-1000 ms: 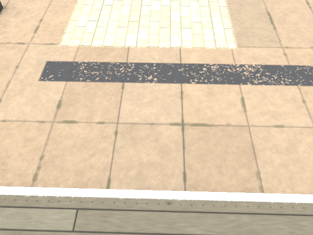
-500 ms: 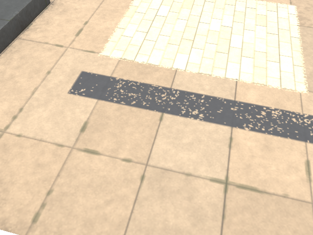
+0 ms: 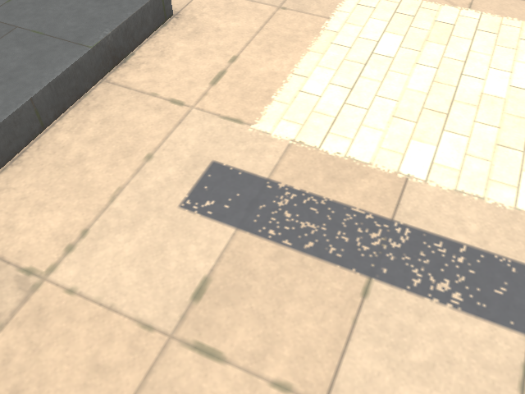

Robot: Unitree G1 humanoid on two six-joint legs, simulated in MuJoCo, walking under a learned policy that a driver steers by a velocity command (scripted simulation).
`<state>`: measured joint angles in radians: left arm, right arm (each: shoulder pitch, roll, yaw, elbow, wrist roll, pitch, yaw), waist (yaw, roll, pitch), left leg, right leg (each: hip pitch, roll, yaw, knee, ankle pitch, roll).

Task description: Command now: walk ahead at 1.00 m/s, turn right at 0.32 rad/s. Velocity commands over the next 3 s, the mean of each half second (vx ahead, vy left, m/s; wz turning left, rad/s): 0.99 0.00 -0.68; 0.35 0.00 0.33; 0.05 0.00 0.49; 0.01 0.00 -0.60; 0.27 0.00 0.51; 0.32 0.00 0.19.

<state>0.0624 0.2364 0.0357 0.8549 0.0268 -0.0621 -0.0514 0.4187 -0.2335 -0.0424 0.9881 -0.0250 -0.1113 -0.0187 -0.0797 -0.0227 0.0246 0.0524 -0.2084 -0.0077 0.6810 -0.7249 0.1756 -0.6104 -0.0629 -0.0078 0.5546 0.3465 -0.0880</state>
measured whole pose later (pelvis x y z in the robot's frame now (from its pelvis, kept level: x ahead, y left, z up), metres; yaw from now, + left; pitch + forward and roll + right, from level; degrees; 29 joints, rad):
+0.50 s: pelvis +0.52 -0.05 -0.08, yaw -24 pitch +2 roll +0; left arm 0.47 0.29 0.10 0.96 -0.01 -0.07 -0.02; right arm -0.09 -0.23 0.02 0.67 -0.05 -0.12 -0.01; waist 0.11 -0.03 0.04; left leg -0.51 0.03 -0.05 0.58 -0.14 -0.02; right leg -0.04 0.15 0.23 0.81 -0.46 -0.11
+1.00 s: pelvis +0.78 -0.14 -0.06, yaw -9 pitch +3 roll +0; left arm -0.01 0.21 0.02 0.72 0.02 -0.02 0.02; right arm 0.27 -0.32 -0.08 0.76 0.03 0.02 -0.05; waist -0.06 0.01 0.06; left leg -0.58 0.04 -0.01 1.22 -0.50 -0.10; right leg -0.39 -0.04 -0.06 0.47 -0.12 -0.01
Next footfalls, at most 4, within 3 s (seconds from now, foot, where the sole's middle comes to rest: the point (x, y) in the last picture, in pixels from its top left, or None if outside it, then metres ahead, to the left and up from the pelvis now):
0.10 right None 0.30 -0.08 -0.83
0.48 left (245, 323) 0.73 0.03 -0.83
0.82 right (345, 274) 0.87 -0.29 -0.83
1.20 left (252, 270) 0.91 -0.01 -0.83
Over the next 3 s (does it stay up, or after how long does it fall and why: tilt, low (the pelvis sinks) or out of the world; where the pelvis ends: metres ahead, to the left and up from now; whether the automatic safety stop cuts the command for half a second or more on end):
stays up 1.22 -0.02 -0.08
